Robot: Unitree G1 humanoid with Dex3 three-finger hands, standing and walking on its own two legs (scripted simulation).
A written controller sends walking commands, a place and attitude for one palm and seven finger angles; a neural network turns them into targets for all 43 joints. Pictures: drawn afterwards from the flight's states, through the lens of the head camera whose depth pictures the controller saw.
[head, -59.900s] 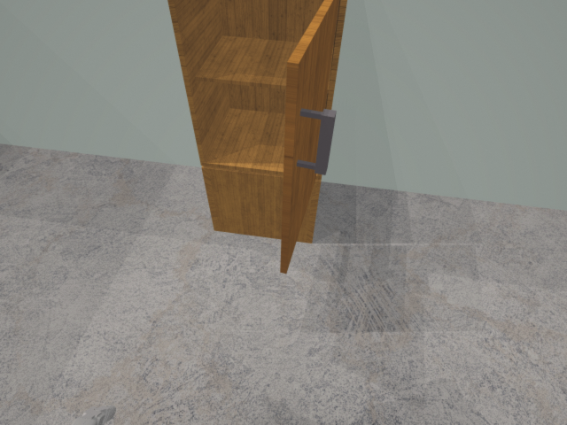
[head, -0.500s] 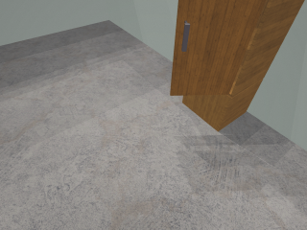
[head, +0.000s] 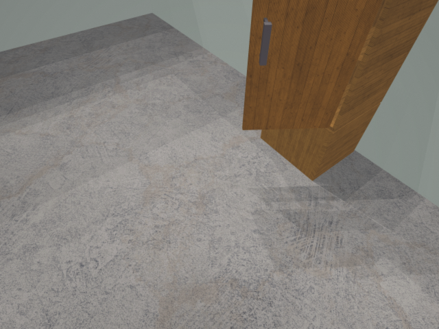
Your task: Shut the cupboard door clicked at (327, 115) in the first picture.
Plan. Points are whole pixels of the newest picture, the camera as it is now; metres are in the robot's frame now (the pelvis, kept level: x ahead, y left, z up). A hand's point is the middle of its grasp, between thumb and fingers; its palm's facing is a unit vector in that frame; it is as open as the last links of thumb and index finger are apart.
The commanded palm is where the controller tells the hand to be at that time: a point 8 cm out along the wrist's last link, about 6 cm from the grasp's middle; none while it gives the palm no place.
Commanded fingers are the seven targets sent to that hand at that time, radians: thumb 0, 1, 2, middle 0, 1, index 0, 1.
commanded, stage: look to check the result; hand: left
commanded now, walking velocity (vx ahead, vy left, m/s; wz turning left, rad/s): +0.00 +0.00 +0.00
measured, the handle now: (264, 41) +0.96 -0.10 +0.06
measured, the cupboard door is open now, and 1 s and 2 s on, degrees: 56 56 56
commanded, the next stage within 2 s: walk to a spot facing it in 0.22 s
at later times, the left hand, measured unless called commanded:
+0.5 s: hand out of the picture +0.06 +0.21 -0.17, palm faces -0.02 -0.96 -0.29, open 7.4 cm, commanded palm none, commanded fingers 0.00 0.90 0.90 -0.20 -0.30 -0.20 -0.30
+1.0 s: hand out of the picture +0.09 +0.16 -0.18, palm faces -0.22 -0.92 -0.31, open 7.4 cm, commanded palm none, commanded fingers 0.00 0.90 0.90 -0.20 -0.30 -0.20 -0.30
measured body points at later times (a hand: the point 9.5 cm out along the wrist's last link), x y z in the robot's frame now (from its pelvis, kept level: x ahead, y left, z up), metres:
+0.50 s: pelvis +0.02 -0.01 +0.00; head +0.03 -0.01 +0.45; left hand +0.06 +0.26 -0.15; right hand +0.09 -0.29 -0.15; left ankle +0.04 +0.11 -0.75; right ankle -0.05 -0.12 -0.75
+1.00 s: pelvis -0.02 -0.03 -0.03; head +0.02 -0.07 +0.42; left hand +0.10 +0.21 -0.15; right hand -0.04 -0.28 -0.19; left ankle +0.01 +0.11 -0.70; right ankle -0.04 -0.13 -0.75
